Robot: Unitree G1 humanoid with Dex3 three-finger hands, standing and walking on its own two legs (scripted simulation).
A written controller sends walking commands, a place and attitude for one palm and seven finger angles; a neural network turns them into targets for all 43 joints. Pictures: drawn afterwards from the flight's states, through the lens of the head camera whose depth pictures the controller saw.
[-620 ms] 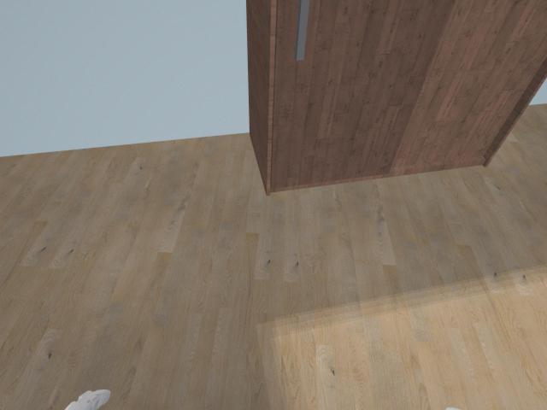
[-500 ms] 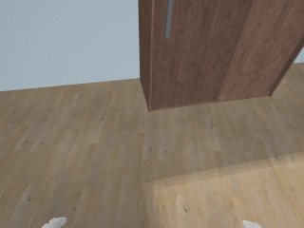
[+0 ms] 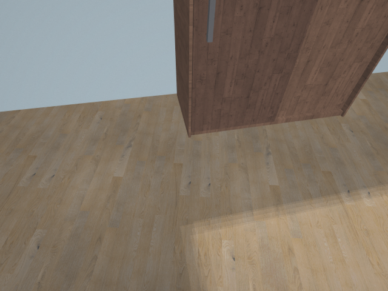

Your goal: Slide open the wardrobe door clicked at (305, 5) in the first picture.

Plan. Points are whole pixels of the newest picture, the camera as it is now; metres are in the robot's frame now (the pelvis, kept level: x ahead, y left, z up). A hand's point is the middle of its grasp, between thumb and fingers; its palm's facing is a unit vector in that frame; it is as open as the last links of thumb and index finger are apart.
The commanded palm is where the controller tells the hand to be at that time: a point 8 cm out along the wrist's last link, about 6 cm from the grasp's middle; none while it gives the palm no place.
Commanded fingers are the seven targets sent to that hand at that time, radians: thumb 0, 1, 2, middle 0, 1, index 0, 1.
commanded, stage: stand and wait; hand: left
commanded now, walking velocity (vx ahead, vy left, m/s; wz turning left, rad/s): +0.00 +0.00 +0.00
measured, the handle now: (210, 7) +1.27 -0.01 +0.11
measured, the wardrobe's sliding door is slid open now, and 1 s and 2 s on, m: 0.00 0.00 0.00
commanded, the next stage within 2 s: look at it before walking up in 0.20 s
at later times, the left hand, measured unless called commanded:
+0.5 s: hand out of the picture +0.08 +0.24 -0.15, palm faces -0.05 -0.94 -0.32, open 7.4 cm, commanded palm none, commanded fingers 0.00 0.90 0.90 -0.20 -0.30 -0.20 -0.30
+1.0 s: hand out of the picture +0.08 +0.24 -0.16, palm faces -0.04 -0.94 -0.33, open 7.4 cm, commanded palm none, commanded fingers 0.00 0.90 0.90 -0.20 -0.30 -0.20 -0.30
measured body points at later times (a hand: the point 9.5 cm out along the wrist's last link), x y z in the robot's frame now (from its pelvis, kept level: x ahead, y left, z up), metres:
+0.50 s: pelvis +0.00 -0.01 +0.00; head +0.00 +0.00 +0.45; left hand +0.09 +0.28 -0.13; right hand +0.08 -0.31 -0.13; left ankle +0.01 +0.11 -0.74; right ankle +0.01 -0.13 -0.74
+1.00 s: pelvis +0.01 -0.01 +0.00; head +0.01 +0.00 +0.45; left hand +0.08 +0.29 -0.13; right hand +0.09 -0.30 -0.13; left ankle +0.01 +0.11 -0.74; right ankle +0.01 -0.13 -0.74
